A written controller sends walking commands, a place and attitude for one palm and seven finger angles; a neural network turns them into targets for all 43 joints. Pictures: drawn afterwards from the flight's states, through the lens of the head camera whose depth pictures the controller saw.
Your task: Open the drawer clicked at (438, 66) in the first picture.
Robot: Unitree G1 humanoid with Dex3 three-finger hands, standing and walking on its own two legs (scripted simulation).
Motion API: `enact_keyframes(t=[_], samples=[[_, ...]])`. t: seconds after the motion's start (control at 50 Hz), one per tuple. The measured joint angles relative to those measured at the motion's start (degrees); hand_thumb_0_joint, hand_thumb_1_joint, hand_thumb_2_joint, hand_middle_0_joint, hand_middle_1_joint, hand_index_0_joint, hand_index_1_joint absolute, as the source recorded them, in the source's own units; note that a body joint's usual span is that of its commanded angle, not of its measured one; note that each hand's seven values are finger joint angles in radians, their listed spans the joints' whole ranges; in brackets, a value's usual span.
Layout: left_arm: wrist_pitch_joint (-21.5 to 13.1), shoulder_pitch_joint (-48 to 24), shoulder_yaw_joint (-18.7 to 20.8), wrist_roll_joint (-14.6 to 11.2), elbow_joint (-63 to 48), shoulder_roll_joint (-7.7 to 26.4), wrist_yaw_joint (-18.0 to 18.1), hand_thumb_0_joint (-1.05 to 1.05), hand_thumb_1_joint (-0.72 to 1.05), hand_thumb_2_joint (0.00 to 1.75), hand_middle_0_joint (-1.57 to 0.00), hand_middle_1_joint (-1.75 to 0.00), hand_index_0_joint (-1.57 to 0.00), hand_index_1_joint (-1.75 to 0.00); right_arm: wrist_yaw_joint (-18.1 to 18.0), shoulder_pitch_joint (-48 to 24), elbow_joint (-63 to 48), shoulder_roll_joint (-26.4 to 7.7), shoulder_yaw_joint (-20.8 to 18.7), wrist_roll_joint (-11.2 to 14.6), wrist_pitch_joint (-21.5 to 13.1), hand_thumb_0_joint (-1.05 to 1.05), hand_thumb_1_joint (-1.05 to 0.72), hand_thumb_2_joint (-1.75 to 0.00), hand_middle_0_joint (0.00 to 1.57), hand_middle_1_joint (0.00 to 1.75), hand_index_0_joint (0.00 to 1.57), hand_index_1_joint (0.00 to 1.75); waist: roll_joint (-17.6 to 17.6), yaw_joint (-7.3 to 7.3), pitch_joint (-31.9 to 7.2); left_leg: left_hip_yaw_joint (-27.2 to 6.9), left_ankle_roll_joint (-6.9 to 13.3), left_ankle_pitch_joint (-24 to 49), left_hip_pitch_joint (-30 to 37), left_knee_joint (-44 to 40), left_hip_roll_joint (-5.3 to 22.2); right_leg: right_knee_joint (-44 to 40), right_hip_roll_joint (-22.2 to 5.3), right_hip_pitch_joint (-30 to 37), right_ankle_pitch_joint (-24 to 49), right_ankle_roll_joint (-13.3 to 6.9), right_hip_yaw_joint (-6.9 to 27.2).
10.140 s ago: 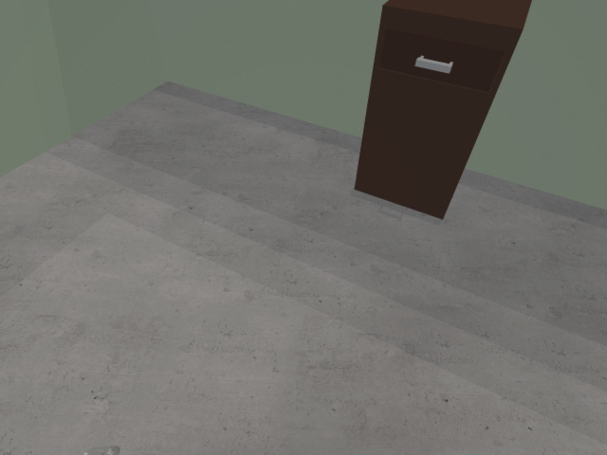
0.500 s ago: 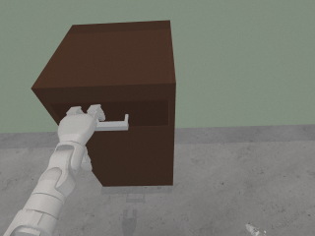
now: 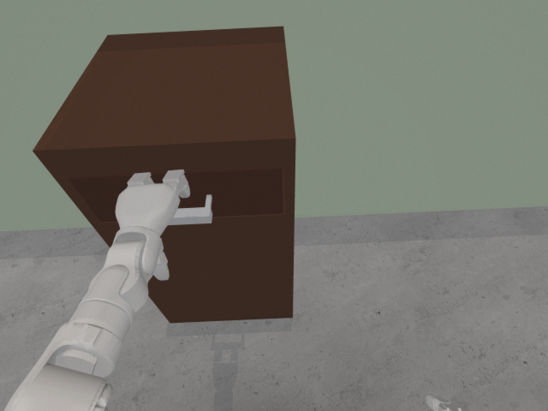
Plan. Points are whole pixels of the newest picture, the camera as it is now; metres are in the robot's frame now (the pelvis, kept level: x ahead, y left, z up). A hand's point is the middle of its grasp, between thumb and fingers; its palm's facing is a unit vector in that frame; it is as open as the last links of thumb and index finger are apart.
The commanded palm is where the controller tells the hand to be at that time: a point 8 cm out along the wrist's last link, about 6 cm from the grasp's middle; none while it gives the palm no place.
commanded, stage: move the hooked fingers above the handle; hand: left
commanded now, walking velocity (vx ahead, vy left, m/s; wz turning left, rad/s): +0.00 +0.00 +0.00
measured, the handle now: (182, 208) +0.49 +0.21 -0.04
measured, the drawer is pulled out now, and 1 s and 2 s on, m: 0.00 0.00 0.00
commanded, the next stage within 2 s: lower the fingers behind the handle in 1.10 s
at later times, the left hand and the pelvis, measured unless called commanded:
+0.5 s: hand (178, 215) +0.43 +0.19 +0.02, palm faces -0.02 -0.04 -1.00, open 13.9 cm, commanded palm +0.41 +0.19 +0.07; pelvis -0.01 +0.01 -0.01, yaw -1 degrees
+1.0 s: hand (171, 217) +0.43 +0.20 +0.02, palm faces +0.01 -0.05 -1.00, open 13.9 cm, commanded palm +0.40 +0.20 +0.08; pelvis -0.01 +0.01 -0.01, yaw -1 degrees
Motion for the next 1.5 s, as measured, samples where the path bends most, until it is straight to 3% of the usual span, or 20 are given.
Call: enact_keyframes(t=[0.24,0.58,0.72,0.92,1.06,1.18,1.36,1.5], samples=[[-1.5,-3.8,1.0,1.2,6.5,-0.2,3.0,0.00,-0.49,0.30,-0.32,-1.20,-0.32,-1.20,0.5,3.0,1.6,-0.4,-1.3,-0.4,0.1,0.01,-0.91,-0.89,0.20,0.30,0.21,0.30,0.0,-1.45,-1.0,0.0,0.1,-0.6,-3.7,2.1,0.4,1.6,0.4,-3.5,-0.3,0.0,0.0],[-0.2,-10.0,2.6,2.2,15.0,-1.3,6.5,0.00,-0.49,0.30,-0.32,-1.20,-0.32,-1.20,1.3,5.4,2.6,0.0,-1.5,-0.7,0.0,0.00,-0.91,-0.89,0.20,0.30,0.21,0.30,0.4,-3.64,-2.0,0.8,0.4,-0.9,-7.4,4.1,0.9,3.2,0.8,-7.4,0.0,0.4,0.8],[0.5,-9.5,3.3,1.7,16.0,-0.1,5.9,0.00,-0.49,0.30,-0.31,-1.20,-0.31,-1.20,0.9,5.7,2.5,0.1,-1.0,-0.3,0.0,0.00,-0.91,-0.89,0.20,0.30,0.21,0.30,0.3,-3.74,-1.8,1.0,0.6,-0.5,-6.4,3.1,0.9,2.1,0.8,-6.4,0.5,0.6,1.1],[-2.3,-8.3,1.5,1.6,13.1,-0.5,5.6,0.00,-0.49,0.30,-0.32,-1.20,-0.32,-1.20,1.1,5.0,2.5,-0.3,-1.7,-0.6,-0.7,0.00,-0.91,-0.89,0.20,0.30,0.21,0.30,0.0,-2.68,-1.9,0.4,0.8,-0.8,-6.7,3.8,0.5,2.0,0.5,-6.0,0.3,0.8,0.4],[0.2,-9.5,0.8,2.2,13.8,-1.8,7.6,0.00,-0.49,0.30,-0.32,-1.20,-0.32,-1.20,1.8,3.4,2.1,-0.2,-1.7,-0.7,-0.5,0.00,-0.91,-0.89,0.20,0.30,0.21,0.30,0.2,-2.66,-1.9,0.4,1.0,-1.1,-7.4,4.6,0.4,2.9,0.3,-6.7,0.0,1.0,0.4],[2.1,-10.4,0.7,1.6,15.0,-2.3,6.2,0.00,-0.49,0.30,-0.32,-1.20,-0.32,-1.20,1.5,3.1,1.7,0.4,-0.9,-0.6,0.0,0.00,-0.91,-0.89,0.20,0.30,0.21,0.30,0.2,-2.86,-1.9,0.6,1.0,-0.8,-6.6,3.8,0.4,2.3,0.3,-6.1,0.2,1.0,0.7],[-0.1,-8.7,1.5,1.9,14.6,-1.3,4.8,0.00,-0.49,0.30,-0.31,-1.20,-0.31,-1.20,0.9,4.3,1.4,0.4,-0.7,-0.6,0.1,0.00,-0.91,-0.89,0.20,0.30,0.21,0.30,0.0,-2.88,-2.0,0.7,0.8,-0.9,-6.3,3.6,0.6,2.1,0.6,-5.9,0.2,0.8,0.8],[-2.7,-7.2,2.2,2.8,14.0,-1.1,7.3,0.00,-0.49,0.30,-0.31,-1.20,-0.31,-1.20,1.1,4.7,2.4,-0.1,-1.7,-1.0,-0.6,0.00,-0.91,-0.89,0.20,0.30,0.21,0.30,0.0,-2.72,-2.3,0.3,0.6,-1.7,-9.1,6.0,0.8,4.4,0.7,-8.5,-0.7,0.6,0.3]])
